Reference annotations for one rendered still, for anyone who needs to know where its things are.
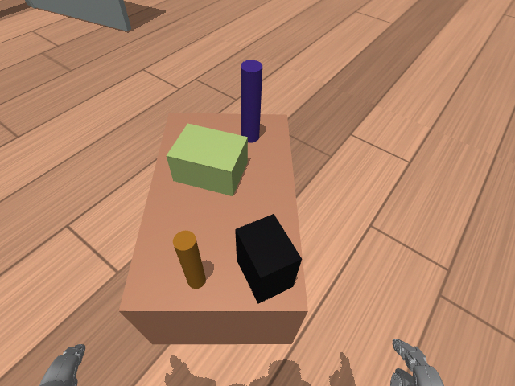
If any left robot hand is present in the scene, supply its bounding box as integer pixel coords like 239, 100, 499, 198
40, 344, 85, 386

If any right robot hand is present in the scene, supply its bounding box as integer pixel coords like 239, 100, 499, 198
390, 339, 444, 386

